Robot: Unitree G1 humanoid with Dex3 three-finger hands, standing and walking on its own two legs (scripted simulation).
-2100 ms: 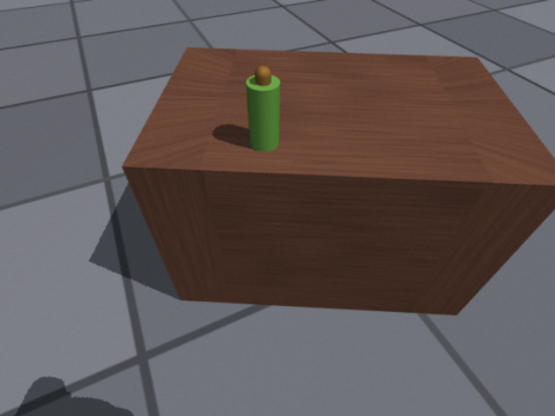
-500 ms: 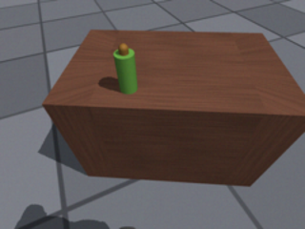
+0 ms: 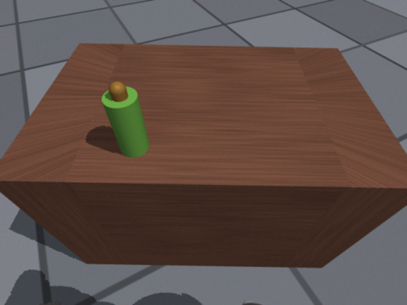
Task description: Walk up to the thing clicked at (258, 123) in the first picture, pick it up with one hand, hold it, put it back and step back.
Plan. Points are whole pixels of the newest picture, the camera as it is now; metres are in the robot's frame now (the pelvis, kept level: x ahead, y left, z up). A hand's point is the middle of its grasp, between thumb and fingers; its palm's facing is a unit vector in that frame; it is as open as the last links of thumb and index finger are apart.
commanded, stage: walk up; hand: left
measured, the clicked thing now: (126, 118) +0.52 +0.20 +0.05
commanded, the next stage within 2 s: stand in 1.42 s
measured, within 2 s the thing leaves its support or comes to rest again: neither
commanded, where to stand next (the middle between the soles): +0.10 +0.02 m, yaw +1 degrees
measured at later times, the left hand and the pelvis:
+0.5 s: hand out of the picture +0.12 +0.27 -0.15, palm faces +0.02 -0.93 -0.37, open 7.4 cm; pelvis +0.04 +0.00 +0.00, yaw +3 degrees
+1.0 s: hand out of the picture +0.11 +0.27 -0.13, palm faces +0.05 -0.93 -0.35, open 7.4 cm; pelvis +0.04 +0.01 +0.03, yaw +3 degrees
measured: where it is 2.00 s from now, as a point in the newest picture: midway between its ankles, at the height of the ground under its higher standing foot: outside the picture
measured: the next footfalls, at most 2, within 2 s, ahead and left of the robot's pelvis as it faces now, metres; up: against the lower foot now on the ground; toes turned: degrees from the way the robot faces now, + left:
left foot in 0.26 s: +0.07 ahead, +0.13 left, +0.00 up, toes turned +3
